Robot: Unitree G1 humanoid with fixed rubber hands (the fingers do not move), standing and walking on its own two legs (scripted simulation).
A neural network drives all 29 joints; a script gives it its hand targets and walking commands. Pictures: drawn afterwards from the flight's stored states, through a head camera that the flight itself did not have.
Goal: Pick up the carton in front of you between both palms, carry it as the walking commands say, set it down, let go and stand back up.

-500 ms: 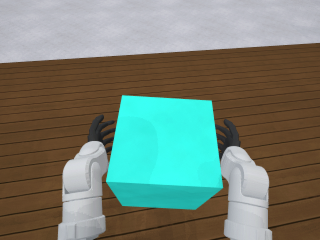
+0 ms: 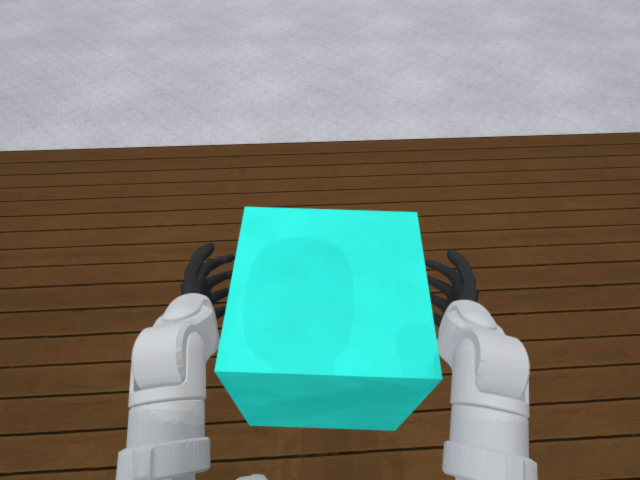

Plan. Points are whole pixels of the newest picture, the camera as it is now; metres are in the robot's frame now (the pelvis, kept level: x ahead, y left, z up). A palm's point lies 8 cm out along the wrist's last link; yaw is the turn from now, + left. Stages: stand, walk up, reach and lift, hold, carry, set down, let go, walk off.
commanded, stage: carry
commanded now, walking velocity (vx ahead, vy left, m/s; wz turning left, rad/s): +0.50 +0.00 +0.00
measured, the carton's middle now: (326, 328) +0.33 +0.02 +0.00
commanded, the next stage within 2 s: none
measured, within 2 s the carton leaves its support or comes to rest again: neither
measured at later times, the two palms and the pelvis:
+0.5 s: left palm (247, 143) +0.65 +0.17 +0.05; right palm (425, 157) +0.63 -0.13 +0.06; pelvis +0.31 +0.04 -0.02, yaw -2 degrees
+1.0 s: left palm (283, 78) +0.93 +0.15 +0.03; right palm (419, 81) +0.94 -0.16 +0.03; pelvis +0.61 -0.02 -0.04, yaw +0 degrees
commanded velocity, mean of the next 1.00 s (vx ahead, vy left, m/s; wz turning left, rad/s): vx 0.50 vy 0.00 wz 0.00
